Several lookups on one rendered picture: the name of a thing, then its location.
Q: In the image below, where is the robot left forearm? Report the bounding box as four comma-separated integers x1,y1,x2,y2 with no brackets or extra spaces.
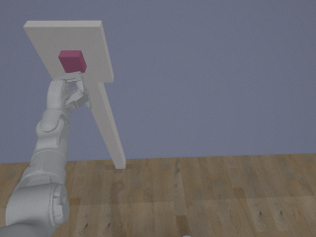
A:
5,109,70,226

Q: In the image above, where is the button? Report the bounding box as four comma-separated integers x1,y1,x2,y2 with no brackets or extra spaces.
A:
58,50,87,73

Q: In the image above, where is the left robot upper arm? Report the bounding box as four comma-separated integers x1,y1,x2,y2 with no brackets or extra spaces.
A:
0,182,70,237

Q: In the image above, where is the left robot hand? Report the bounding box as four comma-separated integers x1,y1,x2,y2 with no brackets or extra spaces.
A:
46,71,92,117

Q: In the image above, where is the panel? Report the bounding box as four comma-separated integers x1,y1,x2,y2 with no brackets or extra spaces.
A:
23,21,126,169

